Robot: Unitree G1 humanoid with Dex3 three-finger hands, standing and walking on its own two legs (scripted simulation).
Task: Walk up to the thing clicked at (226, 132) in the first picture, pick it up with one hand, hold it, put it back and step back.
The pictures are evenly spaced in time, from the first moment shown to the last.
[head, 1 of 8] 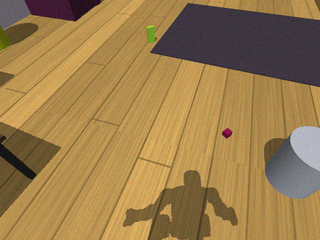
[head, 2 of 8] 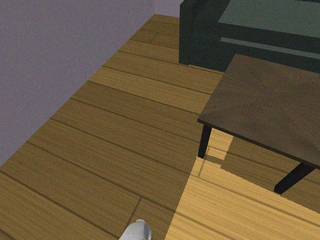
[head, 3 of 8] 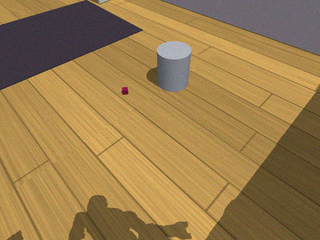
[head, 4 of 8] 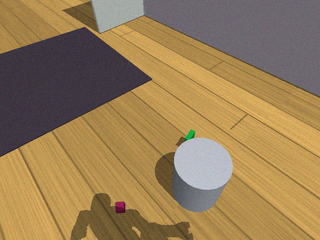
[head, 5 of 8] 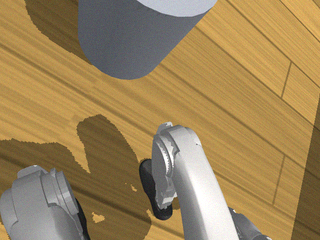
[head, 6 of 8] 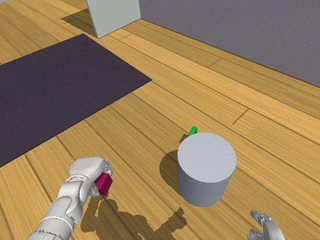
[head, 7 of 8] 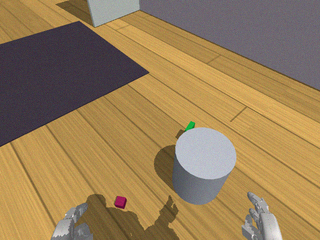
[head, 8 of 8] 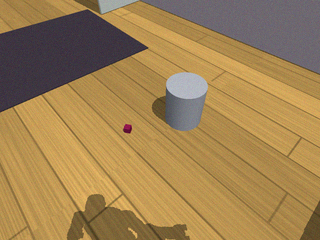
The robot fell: no
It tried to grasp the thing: yes
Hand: left
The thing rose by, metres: 0.68
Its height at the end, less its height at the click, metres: +0.00
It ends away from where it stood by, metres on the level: 0.01
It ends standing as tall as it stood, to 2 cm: yes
